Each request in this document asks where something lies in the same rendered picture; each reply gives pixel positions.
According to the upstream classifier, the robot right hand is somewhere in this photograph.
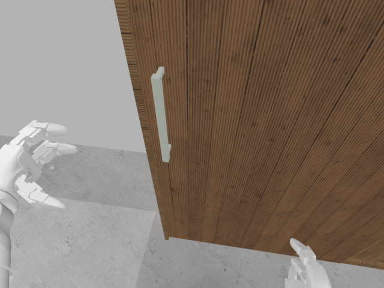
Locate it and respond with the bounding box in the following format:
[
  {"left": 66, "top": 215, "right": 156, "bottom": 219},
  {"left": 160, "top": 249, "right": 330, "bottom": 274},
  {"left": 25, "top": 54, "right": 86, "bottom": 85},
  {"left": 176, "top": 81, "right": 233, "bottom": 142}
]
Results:
[{"left": 285, "top": 238, "right": 332, "bottom": 288}]

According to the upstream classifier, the wardrobe door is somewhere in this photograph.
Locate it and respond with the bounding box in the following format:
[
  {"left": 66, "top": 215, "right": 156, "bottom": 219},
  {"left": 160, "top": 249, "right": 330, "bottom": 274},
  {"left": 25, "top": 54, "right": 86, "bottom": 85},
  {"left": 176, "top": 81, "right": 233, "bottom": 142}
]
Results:
[
  {"left": 126, "top": 0, "right": 384, "bottom": 263},
  {"left": 352, "top": 237, "right": 384, "bottom": 263}
]

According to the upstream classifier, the left robot forearm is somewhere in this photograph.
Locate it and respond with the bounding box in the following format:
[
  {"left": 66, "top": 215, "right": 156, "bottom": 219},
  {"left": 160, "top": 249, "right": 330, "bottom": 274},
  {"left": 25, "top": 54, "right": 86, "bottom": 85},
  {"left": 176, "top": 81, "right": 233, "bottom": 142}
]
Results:
[{"left": 0, "top": 190, "right": 20, "bottom": 288}]

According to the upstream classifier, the handle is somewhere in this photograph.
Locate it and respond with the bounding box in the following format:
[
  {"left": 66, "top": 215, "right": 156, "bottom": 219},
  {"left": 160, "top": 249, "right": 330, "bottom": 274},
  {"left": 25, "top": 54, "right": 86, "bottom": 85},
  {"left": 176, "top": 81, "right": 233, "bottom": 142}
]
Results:
[{"left": 151, "top": 67, "right": 171, "bottom": 162}]

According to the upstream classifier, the robot left hand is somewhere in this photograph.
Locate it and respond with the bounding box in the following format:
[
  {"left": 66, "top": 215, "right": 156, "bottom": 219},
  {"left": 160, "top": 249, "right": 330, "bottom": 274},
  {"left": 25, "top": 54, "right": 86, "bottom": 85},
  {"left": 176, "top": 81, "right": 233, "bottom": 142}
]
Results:
[{"left": 0, "top": 120, "right": 78, "bottom": 212}]

